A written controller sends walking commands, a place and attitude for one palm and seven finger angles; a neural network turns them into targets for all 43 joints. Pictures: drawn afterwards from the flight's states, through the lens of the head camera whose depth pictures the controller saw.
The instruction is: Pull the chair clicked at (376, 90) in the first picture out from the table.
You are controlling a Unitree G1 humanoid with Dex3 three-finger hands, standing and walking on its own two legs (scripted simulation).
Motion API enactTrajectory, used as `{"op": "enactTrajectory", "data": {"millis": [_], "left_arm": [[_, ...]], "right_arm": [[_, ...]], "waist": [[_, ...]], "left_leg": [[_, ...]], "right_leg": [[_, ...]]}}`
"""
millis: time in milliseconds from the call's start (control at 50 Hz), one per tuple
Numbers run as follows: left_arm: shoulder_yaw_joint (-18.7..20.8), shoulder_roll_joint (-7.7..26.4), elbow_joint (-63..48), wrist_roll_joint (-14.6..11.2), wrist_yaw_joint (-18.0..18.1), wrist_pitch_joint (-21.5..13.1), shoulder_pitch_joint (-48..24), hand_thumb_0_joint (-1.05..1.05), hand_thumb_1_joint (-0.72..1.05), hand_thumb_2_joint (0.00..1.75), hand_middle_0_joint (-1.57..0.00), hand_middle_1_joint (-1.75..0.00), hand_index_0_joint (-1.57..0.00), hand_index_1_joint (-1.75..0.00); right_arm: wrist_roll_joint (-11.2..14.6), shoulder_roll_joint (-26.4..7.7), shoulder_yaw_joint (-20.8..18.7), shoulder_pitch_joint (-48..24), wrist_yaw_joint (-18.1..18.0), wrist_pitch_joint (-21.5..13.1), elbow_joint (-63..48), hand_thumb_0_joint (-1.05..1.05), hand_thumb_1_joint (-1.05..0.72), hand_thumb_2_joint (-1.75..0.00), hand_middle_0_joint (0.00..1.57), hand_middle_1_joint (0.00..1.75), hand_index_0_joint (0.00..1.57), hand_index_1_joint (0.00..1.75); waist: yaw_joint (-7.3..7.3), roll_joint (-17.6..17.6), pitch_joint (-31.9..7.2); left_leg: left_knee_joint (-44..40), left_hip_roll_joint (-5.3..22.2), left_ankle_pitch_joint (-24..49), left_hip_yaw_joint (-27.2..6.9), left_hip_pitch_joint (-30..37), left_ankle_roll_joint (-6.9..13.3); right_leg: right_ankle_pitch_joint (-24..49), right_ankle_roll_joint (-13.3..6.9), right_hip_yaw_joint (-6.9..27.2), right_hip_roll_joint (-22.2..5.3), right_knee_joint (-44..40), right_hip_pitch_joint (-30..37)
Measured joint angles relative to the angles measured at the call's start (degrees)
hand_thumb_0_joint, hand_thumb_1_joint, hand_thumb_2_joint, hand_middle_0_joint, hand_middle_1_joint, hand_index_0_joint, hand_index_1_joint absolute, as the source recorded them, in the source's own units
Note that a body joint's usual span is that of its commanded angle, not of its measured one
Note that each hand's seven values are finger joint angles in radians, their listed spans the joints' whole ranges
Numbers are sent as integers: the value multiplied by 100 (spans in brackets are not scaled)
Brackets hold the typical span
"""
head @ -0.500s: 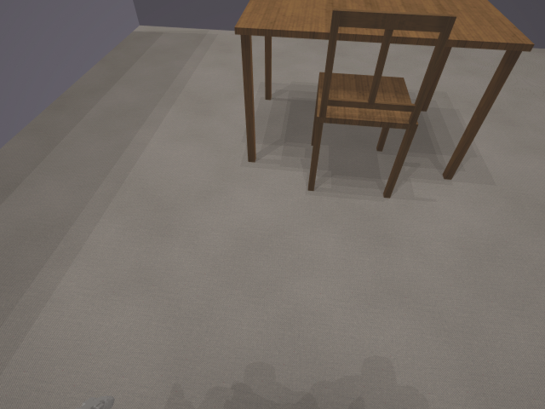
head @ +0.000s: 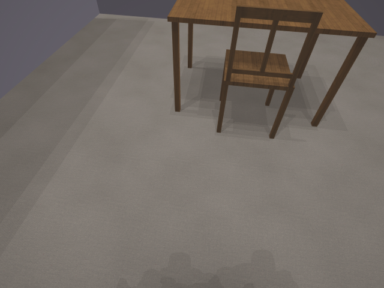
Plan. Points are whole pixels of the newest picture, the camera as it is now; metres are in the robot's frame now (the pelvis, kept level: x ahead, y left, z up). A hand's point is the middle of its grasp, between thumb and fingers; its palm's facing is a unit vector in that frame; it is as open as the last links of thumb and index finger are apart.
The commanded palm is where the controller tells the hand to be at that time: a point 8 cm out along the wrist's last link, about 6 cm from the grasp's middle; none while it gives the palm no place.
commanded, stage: stand and wait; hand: left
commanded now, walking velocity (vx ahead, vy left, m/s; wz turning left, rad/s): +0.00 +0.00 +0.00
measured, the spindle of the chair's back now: (268, 47) +1.32 -0.35 -0.09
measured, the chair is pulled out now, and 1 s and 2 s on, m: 0.00 0.00 0.00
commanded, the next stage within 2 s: look at it before walking up in 0.32 s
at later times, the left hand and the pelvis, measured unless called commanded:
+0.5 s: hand out of the picture +0.08 +0.24 -0.15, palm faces -0.04 -0.94 -0.33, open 7.4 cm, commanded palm none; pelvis +0.00 +0.00 +0.00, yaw +0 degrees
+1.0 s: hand out of the picture +0.09 +0.24 -0.15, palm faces -0.04 -0.94 -0.33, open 7.4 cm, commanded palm none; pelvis +0.01 +0.00 +0.00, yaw +0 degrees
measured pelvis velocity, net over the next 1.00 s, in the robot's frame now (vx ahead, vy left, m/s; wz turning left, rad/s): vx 0.01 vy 0.00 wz -0.01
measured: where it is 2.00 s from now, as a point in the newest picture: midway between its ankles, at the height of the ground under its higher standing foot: outside the picture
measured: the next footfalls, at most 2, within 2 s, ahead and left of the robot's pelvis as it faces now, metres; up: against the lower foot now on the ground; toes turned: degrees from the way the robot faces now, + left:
none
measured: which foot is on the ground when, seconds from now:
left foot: down 0.00-1.00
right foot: down 0.00-1.00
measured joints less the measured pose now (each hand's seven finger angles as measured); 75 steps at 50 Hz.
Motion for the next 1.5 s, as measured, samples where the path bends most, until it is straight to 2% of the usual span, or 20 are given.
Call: {"op": "enactTrajectory", "data": {"millis": [640, 1120, 1300, 1340, 1400, 1440, 1460, 1500], "left_arm": [[-9, -4, 145, 5, 1, -41, -144, 1, 90, 90, -20, -30, -21, -30], [20, 2, 136, 2, 24, -24, -117, 1, 90, 90, -20, -30, -20, -30], [134, -253, -256, 29, 4, 290, 157, 1, 90, 90, -20, -30, -20, -30], [169, -309, -359, 33, -28, 331, 214, 1, 90, 90, -20, -30, -20, -30], [234, -446, -476, 33, -65, 388, 306, 1, 90, 90, -20, -30, -20, -30], [258, -552, -575, 42, -114, 349, 426, 1, 90, 90, -20, -30, -20, -30], [265, -588, -623, 68, -129, 284, 506, 1, 90, 90, -20, -30, -20, -30], [251, -687, -655, 76, -90, 195, 599, 1, 90, 90, -20, -30, -20, -30]], "right_arm": [[23, -4, 14, -89, 12, -28, 238, 1, -90, -90, 20, 30, 20, 30], [25, 2, 10, -171, -29, -18, 230, 1, -90, -90, 20, 30, 20, 30], [5, 387, -94, -85, -124, 143, -261, 0, -90, -90, 20, 30, 20, 30], [3, 486, -116, -44, -116, 160, -349, 0, -90, -90, 20, 30, 20, 30], [-14, 571, -166, 23, -107, 178, -438, 0, -90, -90, 20, 30, 20, 30], [-26, 549, -198, 98, -90, 213, -467, 0, -90, -90, 20, 30, 20, 30], [-20, 529, -219, 139, -76, 252, -474, 0, -90, -90, 20, 30, 20, 30], [-25, 499, -260, 176, -60, 358, -453, 1, -90, -90, 20, 30, 20, 30]], "waist": [[-17, -3, 5], [37, 29, -1], [79, -64, 148], [111, -129, 239], [138, -83, 367], [166, 66, 367], [181, 144, 328], [172, 273, 311]], "left_leg": [[-289, 21, 105, 19, 152, -22], [-386, 74, 55, 78, 324, -58], [305, 219, -308, 551, -52, -87], [469, 245, -390, 717, -111, -96], [708, 378, -528, 941, -135, -154], [1051, 559, -713, 1021, -244, -250], [1459, 660, -1000, 999, -423, -248], [2640, 588, -1544, 551, -941, -251]], "right_leg": [[95, -13, 18, 18, -251, 125], [59, -42, 74, 69, -320, 254], [-215, -62, 528, 240, 616, -435], [-474, -34, 443, 206, 1169, -724], [-1175, 18, 133, 124, 2005, -995], [-1023, 12, -66, 77, 1727, -840], [-923, -89, -89, 124, 1532, -797], [-840, -351, -151, 262, 1598, -858]]}}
